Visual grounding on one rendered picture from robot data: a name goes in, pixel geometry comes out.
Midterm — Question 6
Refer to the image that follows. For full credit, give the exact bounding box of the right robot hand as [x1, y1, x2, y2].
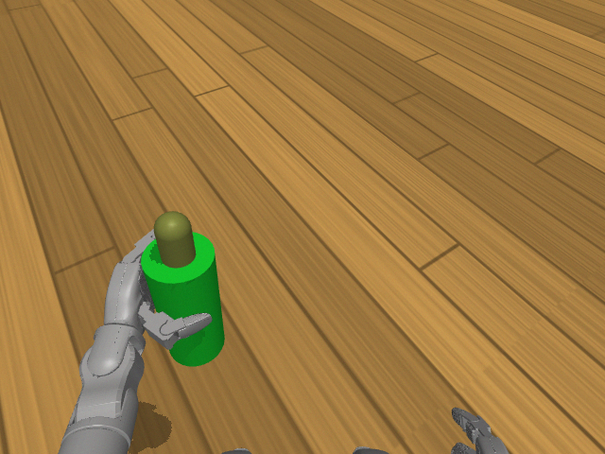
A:
[451, 408, 509, 454]

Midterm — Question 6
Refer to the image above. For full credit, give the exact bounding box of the left robot hand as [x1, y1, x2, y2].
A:
[104, 229, 213, 350]

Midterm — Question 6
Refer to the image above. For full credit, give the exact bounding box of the left robot arm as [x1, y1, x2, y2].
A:
[58, 323, 146, 454]

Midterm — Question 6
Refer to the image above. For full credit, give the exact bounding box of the bottle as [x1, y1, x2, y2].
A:
[141, 211, 225, 367]

